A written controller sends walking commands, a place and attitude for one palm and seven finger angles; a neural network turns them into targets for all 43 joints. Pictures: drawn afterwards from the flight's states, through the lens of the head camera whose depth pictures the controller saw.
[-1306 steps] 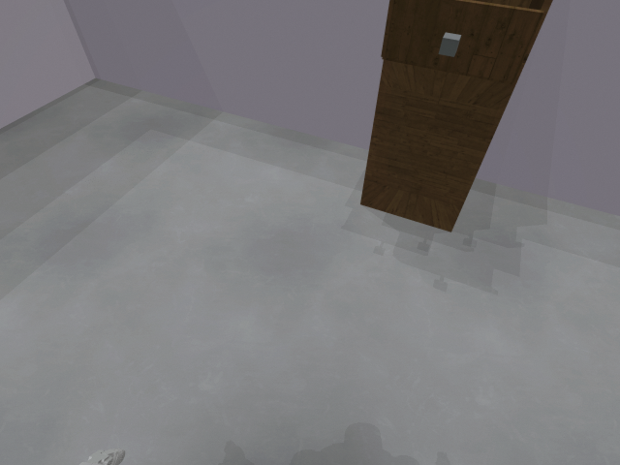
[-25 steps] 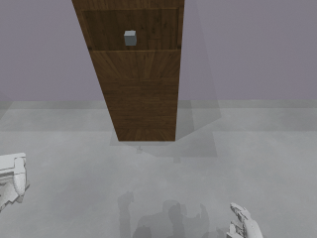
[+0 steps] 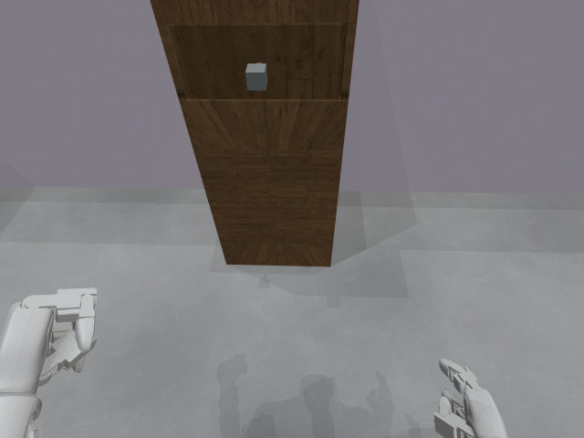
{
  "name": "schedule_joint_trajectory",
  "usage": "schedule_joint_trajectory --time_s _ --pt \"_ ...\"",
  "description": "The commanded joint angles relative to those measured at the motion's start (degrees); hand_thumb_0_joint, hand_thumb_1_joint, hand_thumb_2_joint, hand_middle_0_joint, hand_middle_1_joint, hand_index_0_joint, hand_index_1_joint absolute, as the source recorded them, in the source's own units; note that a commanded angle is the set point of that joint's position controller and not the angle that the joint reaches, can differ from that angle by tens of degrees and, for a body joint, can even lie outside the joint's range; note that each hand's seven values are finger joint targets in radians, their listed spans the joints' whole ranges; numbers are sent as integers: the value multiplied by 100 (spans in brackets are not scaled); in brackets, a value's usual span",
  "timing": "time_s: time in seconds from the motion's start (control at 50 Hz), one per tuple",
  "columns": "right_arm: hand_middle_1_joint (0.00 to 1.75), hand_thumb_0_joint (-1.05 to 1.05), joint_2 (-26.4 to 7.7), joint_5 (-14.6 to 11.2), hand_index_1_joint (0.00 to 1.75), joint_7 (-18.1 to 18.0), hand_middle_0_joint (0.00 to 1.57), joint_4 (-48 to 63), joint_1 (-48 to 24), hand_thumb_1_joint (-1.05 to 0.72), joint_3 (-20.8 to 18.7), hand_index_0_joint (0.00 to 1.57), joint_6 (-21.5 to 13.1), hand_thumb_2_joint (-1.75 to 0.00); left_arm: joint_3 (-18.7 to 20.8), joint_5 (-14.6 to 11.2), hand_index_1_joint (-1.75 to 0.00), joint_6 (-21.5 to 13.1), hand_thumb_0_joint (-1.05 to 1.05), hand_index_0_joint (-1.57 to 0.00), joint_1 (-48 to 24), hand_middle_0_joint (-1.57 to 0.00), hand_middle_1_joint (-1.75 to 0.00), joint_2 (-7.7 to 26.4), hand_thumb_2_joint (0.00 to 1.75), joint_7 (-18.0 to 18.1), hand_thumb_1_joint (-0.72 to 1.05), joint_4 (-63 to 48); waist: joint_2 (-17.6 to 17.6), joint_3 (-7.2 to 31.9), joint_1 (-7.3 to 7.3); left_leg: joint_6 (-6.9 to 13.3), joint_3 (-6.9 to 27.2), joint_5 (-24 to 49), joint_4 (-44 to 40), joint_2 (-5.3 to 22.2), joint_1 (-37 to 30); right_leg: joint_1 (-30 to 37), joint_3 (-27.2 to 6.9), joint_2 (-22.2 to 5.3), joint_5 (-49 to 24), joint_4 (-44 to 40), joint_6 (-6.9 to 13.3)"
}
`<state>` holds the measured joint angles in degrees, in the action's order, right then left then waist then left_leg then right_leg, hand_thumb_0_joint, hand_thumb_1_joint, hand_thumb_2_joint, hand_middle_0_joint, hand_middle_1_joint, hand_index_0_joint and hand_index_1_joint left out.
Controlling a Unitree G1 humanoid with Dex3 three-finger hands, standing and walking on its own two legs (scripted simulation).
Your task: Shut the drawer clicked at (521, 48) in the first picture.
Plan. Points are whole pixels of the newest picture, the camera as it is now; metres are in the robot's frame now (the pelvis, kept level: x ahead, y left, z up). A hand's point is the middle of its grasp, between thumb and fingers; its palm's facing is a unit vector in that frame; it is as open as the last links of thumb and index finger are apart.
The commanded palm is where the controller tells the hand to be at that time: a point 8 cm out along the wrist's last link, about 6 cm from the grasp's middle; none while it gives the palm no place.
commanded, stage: let the arm hang, fingers relaxed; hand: left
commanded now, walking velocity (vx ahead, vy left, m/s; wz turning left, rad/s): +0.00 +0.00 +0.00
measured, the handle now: (257, 72) +0.84 +0.14 +0.09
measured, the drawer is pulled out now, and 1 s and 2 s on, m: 0.00 0.00 0.00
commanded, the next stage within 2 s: look to check the result in 1.04 s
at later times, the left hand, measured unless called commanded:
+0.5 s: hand out of the picture -0.07 +0.21 -0.16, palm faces +0.04 -0.97 -0.24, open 5.1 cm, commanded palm none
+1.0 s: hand out of the picture -0.02 +0.17 -0.17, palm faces +0.04 -0.98 -0.18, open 7.3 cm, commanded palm none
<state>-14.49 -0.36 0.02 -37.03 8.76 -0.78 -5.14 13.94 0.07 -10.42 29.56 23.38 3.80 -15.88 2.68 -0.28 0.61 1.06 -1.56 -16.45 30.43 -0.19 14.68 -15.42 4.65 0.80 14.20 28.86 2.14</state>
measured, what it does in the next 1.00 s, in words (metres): stands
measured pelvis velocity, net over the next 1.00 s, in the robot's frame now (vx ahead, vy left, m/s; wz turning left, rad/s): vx -0.01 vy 0.01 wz -0.01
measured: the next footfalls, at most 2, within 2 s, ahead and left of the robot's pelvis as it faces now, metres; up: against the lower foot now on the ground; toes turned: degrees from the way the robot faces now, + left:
none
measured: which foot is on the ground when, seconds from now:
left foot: down 0.00-1.00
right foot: down 0.00-1.00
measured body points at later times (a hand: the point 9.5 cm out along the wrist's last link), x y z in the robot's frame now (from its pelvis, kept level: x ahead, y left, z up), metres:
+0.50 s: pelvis -0.03 +0.01 +0.00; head -0.01 +0.00 +0.45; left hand -0.07 +0.26 -0.14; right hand -0.06 -0.21 -0.16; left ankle -0.01 +0.10 -0.74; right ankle +0.01 -0.09 -0.74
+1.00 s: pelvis -0.01 +0.01 +0.01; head +0.00 +0.00 +0.46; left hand -0.02 +0.22 -0.15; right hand -0.04 -0.19 -0.16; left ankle -0.01 +0.10 -0.74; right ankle +0.01 -0.09 -0.74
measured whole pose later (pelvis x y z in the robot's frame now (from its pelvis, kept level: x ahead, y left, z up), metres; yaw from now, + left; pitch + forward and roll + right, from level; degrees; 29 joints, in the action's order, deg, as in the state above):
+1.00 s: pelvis -0.01 +0.01 +0.01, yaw +0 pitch -2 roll +0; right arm -6.3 1.1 -2.2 -64.4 18.6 -0.2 -0.1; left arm 1.0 0.5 -0.1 15.7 7.0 1.6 66.2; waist 0.8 -2.1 -0.3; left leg 2.1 -2.3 -12.7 23.6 -1.5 9.4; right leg -11.2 3.8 -0.2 11.3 24.1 1.4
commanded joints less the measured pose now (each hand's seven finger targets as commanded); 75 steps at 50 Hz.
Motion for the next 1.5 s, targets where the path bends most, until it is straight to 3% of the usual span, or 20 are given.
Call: schedule_joint_trajectory --time_s 0.0,0.06,0.08,0.1,0.18,0.24,0.32,0.38,0.52,0.68,0.9,1.08,1.24,1.48 --pt "30 0 -877 82 30 75 20 13 120 -90 -265 20 152 -90 -814 212 -143 894 0 -124 -621 -124 -143 -123 90 -396 90 2618 -546 333 -146 253 679 1109 -67 699 357 -190 -615 -712 -752 78 45" --pt "30 0 -841 148 30 30 20 -106 88 -90 -191 20 282 -90 -921 229 -130 941 0 -112 -1179 -112 -130 -45 90 -395 90 3614 -1600 338 -127 245 736 1034 -15 505 310 15 -864 -879 -882 -135 203" --pt "30 0 -760 168 30 12 20 -215 160 -90 -160 20 332 -90 -968 207 -125 969 0 -108 -1267 -108 -125 -101 90 -377 90 3978 -1528 367 -144 207 630 1095 25 406 121 12 -903 -985 -1030 -209 260" --pt "30 0 -647 183 30 -4 20 -356 231 -90 -121 20 384 -90 -1025 185 -121 1013 0 -104 -1355 -104 -121 -176 90 -349 90 4340 -1395 393 -157 175 611 1138 -50 382 -67 -33 -912 -976 -968 -239 269" --pt "30 0 -471 190 30 -23 20 -860 188 -90 15 20 458 -90 -1165 121 -104 1102 0 -88 -1372 -88 -104 -313 90 -291 90 5529 367 129 -8 227 898 611 -869 581 369 455 -692 -615 18 -366 8" --pt "30 0 -317 188 30 -65 20 -1240 381 -90 26 20 522 -90 -1182 81 -91 1093 0 -76 -1210 -76 -91 -433 90 -270 90 6292 838 -67 17 164 822 -412 -1181 501 530 572 -718 -585 337 -635 75" --pt "30 0 -201 180 30 -107 20 -1608 817 -90 -28 20 583 -90 -1169 89 -73 1077 0 -60 -1148 -60 -73 -514 90 -275 90 6915 595 -267 -15 166 780 -901 -1269 476 549 504 -728 -598 633 -966 108" --pt "30 0 -130 164 30 -126 20 -1844 1135 -90 -50 20 589 -90 -1190 81 -60 1051 0 -48 -1146 -48 -60 -572 90 -266 90 7245 -86 -320 -63 186 748 -650 -1199 493 363 361 -743 -646 732 -1113 116" --pt "30 0 42 148 30 -173 20 -2280 1518 -90 -32 20 553 -90 -1209 66 -30 1030 0 -20 -1007 -20 -30 -760 90 -216 90 7741 -452 -489 -99 214 687 -318 -1230 523 130 145 -731 -663 688 -1136 117" --pt "30 0 278 139 30 -206 20 -2541 1565 -90 -8 20 510 -90 -1222 70 -30 1024 0 -20 -900 -20 -30 -967 90 -170 90 8004 -271 -694 -63 210 685 -127 -1359 556 166 194 -651 -650 299 -1021 71" --pt "30 0 397 125 30 -251 20 -2667 1509 -90 -4 20 455 -90 -1218 63 -30 977 0 -20 -947 -20 -30 -1119 90 -155 90 8104 -112 -604 -72 158 571 533 -1284 543 -66 373 -647 -681 -258 -987 58" --pt "30 0 301 114 30 -264 20 -2701 1432 -90 -35 20 442 -90 -1201 57 -30 928 0 -20 -1000 -20 -30 -1028 90 -154 90 8119 -299 -410 -98 138 503 981 -1165 560 -376 515 -618 -731 -593 -1044 68" --pt "30 0 159 115 30 -278 20 -2742 1273 -90 -36 20 437 -90 -1190 53 -30 925 0 -20 -1089 -20 -30 -951 90 -164 90 8142 -162 -482 -91 126 523 968 -1241 585 -428 550 -672 -710 -595 -1101 81" --pt "30 0 -67 123 30 -258 20 -2716 1056 -90 -57 20 437 -90 -1163 55 -30 908 0 -20 -1325 -20 -30 -707 90 -189 90 8096 -306 -463 -95 112 508 974 -1276 608 -491 626 -689 -742 -598 -1197 93"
